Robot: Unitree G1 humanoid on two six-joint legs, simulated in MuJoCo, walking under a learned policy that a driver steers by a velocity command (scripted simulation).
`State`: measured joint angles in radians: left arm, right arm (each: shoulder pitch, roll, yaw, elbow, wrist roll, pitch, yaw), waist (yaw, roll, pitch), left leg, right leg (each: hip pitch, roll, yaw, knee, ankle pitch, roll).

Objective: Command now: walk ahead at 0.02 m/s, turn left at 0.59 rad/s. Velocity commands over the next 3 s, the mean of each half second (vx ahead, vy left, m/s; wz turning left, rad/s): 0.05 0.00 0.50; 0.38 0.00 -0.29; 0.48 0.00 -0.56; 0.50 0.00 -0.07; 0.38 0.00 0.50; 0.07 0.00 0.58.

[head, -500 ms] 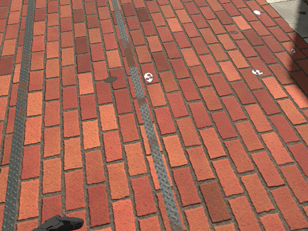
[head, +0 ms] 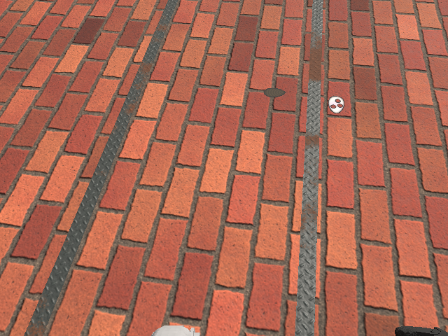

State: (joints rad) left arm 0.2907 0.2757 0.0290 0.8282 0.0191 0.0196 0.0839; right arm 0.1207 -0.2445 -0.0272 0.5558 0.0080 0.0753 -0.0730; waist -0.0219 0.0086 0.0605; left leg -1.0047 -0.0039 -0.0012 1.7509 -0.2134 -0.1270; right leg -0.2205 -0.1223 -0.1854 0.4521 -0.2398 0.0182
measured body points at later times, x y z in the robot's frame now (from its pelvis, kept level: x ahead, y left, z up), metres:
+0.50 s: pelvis +0.08 +0.06 -0.01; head +0.08 +0.10 +0.44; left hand +0.16 +0.36 -0.13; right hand +0.25 -0.18 -0.10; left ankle +0.10 +0.15 -0.74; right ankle +0.20 -0.08 -0.63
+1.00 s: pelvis +0.27 -0.01 +0.00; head +0.30 -0.03 +0.45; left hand +0.30 +0.26 -0.11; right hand +0.43 -0.27 -0.12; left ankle +0.28 +0.14 -0.66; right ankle +0.24 -0.10 -0.74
